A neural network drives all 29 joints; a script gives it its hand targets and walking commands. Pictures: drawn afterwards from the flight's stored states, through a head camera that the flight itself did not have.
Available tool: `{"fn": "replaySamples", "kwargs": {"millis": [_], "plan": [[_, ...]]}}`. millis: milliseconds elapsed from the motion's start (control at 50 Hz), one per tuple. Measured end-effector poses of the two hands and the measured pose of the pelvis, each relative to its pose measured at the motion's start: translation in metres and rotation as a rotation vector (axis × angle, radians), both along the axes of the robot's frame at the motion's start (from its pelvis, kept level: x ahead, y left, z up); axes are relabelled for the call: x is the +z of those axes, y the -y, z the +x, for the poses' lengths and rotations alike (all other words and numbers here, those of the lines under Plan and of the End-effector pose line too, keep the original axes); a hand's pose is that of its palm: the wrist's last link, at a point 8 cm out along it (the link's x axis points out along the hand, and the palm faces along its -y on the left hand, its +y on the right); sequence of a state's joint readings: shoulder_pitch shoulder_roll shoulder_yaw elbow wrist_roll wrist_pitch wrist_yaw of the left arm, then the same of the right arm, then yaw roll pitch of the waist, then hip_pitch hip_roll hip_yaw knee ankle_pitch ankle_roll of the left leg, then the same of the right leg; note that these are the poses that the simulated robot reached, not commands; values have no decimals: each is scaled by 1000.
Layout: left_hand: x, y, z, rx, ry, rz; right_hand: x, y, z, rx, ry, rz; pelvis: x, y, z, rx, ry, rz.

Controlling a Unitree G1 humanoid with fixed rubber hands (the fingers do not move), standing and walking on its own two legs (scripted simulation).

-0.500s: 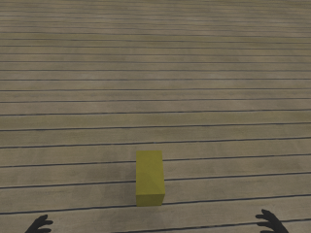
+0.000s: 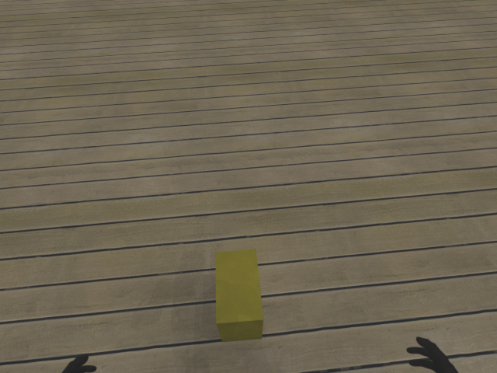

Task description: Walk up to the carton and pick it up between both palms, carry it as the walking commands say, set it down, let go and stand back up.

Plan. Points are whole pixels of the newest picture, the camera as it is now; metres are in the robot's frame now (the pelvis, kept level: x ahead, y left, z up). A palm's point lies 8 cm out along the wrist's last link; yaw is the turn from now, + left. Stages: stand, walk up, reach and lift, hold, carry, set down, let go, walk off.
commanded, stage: walk up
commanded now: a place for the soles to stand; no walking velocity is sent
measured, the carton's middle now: (238, 296) +0.46 +0.05 -0.66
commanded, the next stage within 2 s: reach and lift in 1.76 s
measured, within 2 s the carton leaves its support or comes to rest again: neither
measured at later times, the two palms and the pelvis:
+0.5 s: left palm out of the picture +0.13 +0.31 -0.10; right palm out of the picture +0.12 -0.31 -0.10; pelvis +0.02 +0.00 +0.00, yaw -1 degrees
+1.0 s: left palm (80, 368) +0.15 +0.29 -0.10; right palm out of the picture +0.10 -0.35 -0.11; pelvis +0.03 -0.01 +0.00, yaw -5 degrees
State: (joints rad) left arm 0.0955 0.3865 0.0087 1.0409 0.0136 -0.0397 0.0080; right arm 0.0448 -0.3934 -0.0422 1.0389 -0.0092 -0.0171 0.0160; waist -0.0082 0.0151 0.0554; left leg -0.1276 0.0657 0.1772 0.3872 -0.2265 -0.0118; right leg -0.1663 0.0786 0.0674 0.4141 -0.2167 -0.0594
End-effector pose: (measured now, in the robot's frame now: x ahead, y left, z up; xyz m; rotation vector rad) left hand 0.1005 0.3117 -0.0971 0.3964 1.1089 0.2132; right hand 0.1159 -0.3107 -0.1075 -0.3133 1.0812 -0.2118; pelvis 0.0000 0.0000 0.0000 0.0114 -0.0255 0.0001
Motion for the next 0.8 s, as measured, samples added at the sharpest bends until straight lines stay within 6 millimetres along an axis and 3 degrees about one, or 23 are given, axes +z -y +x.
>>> {"fn": "replaySamples", "kwargs": {"millis": [280, 640, 800], "plan": [[-2, 4, 26, -6, 31, -17, 7, 7, 1, -22, -16, -27, 1, 2, 11, -5, -1, -3], [-6, -8, 27, -9, 7, -13, 4, -4, 4, -32, -2, -26, -2, -7, 16, -21, 7, 0], [-6, 5, 42, -64, -9, -1, -1, 30, -15, -86, 4, -66, -9, 5, 26, -73, 34, 6]]}}
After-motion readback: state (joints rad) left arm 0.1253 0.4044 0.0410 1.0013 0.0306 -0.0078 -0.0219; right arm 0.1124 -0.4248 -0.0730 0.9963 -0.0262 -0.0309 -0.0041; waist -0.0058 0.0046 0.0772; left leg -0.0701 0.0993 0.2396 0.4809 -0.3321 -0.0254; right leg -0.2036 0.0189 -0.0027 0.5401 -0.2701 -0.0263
